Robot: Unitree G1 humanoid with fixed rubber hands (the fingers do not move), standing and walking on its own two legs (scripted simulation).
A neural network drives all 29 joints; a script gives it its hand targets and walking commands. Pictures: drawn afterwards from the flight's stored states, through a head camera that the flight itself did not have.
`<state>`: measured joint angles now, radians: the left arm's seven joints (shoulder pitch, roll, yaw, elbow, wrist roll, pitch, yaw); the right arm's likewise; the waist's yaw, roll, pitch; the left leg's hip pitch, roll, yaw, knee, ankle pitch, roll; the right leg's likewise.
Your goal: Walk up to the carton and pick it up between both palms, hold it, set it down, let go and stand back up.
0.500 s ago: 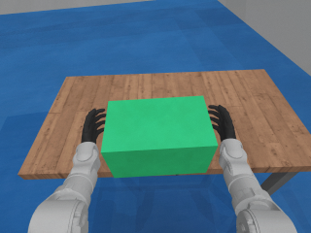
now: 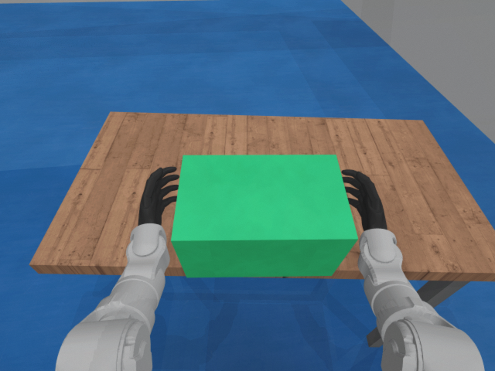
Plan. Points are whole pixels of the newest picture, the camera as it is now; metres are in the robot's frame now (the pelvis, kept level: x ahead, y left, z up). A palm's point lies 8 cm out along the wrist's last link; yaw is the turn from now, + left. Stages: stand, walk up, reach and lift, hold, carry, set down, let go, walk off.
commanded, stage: reach and lift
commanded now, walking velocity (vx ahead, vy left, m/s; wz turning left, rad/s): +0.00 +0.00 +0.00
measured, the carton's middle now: (259, 217) +0.41 -0.03 +0.01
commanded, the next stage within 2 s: hold in 1.88 s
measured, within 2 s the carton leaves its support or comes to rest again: neither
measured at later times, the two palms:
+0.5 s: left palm (146, 195) +0.39 +0.15 +0.11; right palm (381, 199) +0.37 -0.22 +0.11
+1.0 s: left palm (118, 197) +0.35 +0.18 +0.15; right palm (381, 205) +0.34 -0.19 +0.14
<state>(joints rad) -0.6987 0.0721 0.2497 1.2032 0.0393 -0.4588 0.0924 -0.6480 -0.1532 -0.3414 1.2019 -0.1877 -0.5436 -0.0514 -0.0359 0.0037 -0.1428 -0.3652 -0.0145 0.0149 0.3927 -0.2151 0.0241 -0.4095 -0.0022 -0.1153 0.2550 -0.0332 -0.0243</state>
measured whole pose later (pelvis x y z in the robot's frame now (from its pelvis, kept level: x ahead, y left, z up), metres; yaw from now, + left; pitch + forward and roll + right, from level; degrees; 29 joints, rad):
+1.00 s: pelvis +0.00 +0.01 +0.00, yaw +1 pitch -4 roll -1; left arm -0.48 0.02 0.25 0.22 0.16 0.56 0.04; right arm -0.49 -0.13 -0.13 0.47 0.11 0.30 -0.05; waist -0.09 -0.01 -0.02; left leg -0.05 -0.03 0.00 0.34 -0.22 0.04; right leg -0.10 -0.02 -0.13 0.24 -0.06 -0.01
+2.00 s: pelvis -0.01 +0.00 +0.00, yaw +0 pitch -5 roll -1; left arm -0.57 0.03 0.31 0.17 0.20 0.70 0.01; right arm -0.61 -0.16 -0.11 0.46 0.13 0.40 -0.06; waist -0.10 -0.02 -0.02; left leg -0.03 -0.02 0.01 0.34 -0.22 0.03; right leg -0.09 -0.01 -0.11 0.25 -0.06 -0.02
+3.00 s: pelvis -0.01 -0.01 +0.00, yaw +2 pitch -8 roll -1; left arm -0.52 0.04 0.35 -0.02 0.22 0.81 -0.05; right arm -0.59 -0.11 -0.09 0.28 0.15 0.53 -0.11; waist -0.08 -0.02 -0.01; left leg 0.01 -0.01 -0.01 0.34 -0.22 0.02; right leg -0.05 0.00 -0.14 0.25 -0.07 -0.03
